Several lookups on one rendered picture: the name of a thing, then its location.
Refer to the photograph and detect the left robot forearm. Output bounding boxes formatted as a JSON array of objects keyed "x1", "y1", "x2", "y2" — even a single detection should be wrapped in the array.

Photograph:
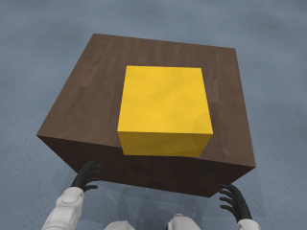
[{"x1": 41, "y1": 187, "x2": 84, "y2": 230}]

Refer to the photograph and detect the robot left thigh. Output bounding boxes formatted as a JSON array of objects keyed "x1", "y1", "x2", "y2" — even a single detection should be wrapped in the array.
[{"x1": 104, "y1": 220, "x2": 135, "y2": 230}]

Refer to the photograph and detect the pedestal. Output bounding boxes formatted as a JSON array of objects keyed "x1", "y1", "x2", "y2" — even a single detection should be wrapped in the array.
[{"x1": 36, "y1": 33, "x2": 256, "y2": 197}]

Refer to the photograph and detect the right robot forearm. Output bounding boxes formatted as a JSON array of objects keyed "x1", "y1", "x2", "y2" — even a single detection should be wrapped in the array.
[{"x1": 237, "y1": 218, "x2": 261, "y2": 230}]

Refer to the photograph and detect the robot right thigh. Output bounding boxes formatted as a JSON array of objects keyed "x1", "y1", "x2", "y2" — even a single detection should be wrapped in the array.
[{"x1": 167, "y1": 216, "x2": 201, "y2": 230}]

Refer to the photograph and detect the left robot hand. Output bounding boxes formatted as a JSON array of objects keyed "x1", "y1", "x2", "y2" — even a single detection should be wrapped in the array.
[{"x1": 71, "y1": 160, "x2": 102, "y2": 192}]

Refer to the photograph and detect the right robot hand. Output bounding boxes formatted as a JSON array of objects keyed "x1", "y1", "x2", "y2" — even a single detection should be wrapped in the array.
[{"x1": 219, "y1": 183, "x2": 252, "y2": 223}]

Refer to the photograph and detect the robot thigh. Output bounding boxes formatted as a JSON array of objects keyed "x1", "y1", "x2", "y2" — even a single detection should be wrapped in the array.
[
  {"x1": 167, "y1": 216, "x2": 201, "y2": 230},
  {"x1": 104, "y1": 220, "x2": 135, "y2": 230}
]

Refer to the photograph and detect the carton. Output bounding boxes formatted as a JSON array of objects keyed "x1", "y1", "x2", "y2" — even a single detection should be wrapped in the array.
[{"x1": 117, "y1": 65, "x2": 213, "y2": 157}]

